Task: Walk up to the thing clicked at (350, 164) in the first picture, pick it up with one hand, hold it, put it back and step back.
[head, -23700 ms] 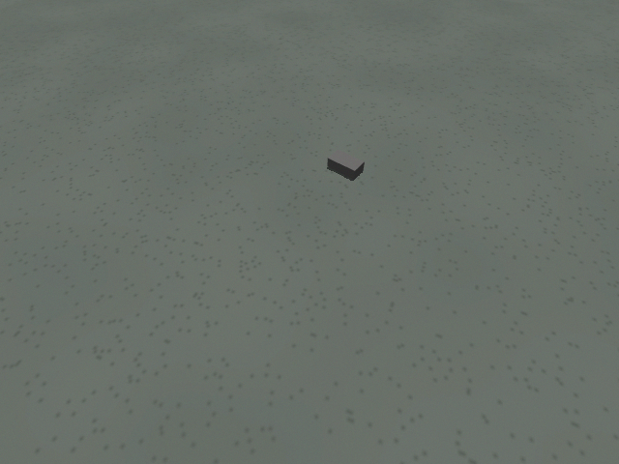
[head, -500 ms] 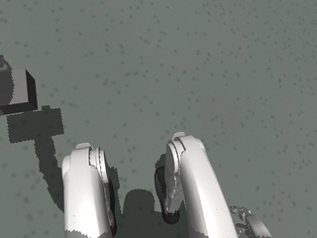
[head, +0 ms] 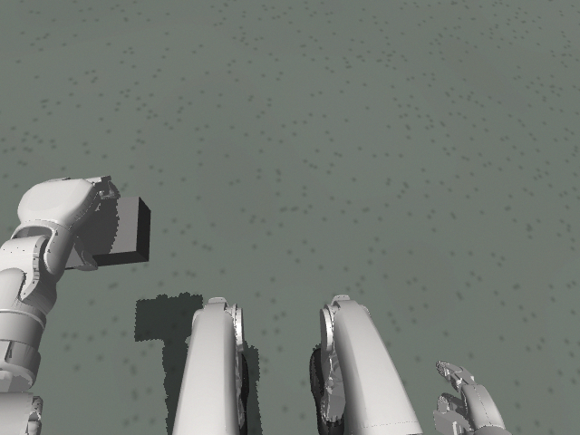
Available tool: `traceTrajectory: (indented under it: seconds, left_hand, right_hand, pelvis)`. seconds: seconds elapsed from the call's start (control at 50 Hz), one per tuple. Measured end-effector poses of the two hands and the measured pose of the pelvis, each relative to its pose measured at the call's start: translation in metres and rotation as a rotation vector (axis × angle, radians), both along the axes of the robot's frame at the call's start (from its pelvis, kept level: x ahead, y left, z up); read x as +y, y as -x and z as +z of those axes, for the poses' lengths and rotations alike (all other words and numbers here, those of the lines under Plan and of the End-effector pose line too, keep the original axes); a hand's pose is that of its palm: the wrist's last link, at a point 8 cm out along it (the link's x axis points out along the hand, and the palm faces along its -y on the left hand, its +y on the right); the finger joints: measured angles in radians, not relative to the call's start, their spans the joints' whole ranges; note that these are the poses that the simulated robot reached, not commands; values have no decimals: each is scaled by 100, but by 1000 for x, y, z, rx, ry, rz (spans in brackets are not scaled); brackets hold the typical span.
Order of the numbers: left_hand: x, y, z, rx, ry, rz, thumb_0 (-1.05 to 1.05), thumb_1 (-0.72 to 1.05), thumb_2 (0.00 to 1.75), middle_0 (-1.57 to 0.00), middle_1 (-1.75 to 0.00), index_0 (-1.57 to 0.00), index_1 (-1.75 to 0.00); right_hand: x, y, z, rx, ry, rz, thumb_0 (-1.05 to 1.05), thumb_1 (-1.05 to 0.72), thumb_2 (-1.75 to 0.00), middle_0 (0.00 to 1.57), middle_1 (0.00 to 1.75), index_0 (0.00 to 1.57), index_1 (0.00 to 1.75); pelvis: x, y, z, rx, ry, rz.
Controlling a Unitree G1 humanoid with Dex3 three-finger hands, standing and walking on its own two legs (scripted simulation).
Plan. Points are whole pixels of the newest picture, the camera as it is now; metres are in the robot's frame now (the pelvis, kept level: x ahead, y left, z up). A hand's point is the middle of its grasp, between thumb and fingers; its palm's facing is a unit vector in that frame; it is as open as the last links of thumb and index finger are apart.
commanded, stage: lift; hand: left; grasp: from above
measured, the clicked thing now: (89, 234) +0.40 +0.32 -0.11
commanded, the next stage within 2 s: hold in 0.78 s
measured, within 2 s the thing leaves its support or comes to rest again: neither
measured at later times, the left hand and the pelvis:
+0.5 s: hand (52, 205) +0.36 +0.26 +0.08, palm faces -0.44 -0.09 -0.89, open 11.5 cm; pelvis +0.04 +0.00 +0.16, yaw +2 degrees
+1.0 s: hand (46, 146) +0.39 +0.24 +0.15, palm faces -0.44 -0.11 -0.89, open 11.4 cm; pelvis +0.08 +0.00 +0.22, yaw +2 degrees
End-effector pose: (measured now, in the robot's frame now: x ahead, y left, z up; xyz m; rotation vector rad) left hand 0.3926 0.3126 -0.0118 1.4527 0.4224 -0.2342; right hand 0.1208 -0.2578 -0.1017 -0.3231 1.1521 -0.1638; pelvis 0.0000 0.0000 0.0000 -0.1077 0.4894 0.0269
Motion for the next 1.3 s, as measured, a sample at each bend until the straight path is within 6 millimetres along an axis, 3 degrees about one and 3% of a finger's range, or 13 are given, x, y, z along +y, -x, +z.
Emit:
traceTrajectory:
  seconds: [0.2,0.32,0.44,0.62,0.82,1.12,1.3]
  left_hand:
    - [-23,25,84,35,2,23,2,-12,53,-43,-78,-52,-68]
    - [-33,32,116,52,-6,27,2,-13,53,-43,-80,-51,-70]
    - [-42,29,142,47,-24,19,1,-13,55,-42,-82,-50,-72]
    - [-55,16,177,25,-34,35,1,-14,59,-42,-81,-50,-71]
    - [-63,7,202,45,-20,57,1,-14,57,-44,-78,-52,-67]
    - [-71,-9,234,32,-31,46,2,-12,50,-47,-74,-55,-63]
    - [-78,-12,247,38,-29,23,2,-13,51,-48,-73,-56,-62]
  right_hand:
    - [-2,-4,89,-76,-12,-49,0,-89,-89,20,30,21,30]
    - [-8,-5,128,-106,-5,-66,0,-89,-89,20,30,21,30]
    - [-11,-5,155,-120,-5,-81,0,-89,-89,20,30,21,30]
    - [-7,-8,181,-109,-32,-105,0,-89,-89,20,30,21,30]
    - [0,-25,200,-112,-59,-109,0,-89,-89,20,30,21,30]
    - [-4,-67,222,-156,-69,-98,0,-89,-89,20,30,21,30]
    - [-8,-82,232,-184,-77,-95,0,-89,-89,20,30,20,30]
  pelvis:
    - [-2,-15,88,-106,-31,14]
    - [-4,-25,125,-160,-46,20]
    - [-3,-35,153,-204,-55,21]
    - [-1,-50,185,-257,-70,11]
    - [0,-67,210,-298,-83,6]
    - [-2,-92,231,-344,-96,6]
    - [-4,-99,237,-368,-101,3]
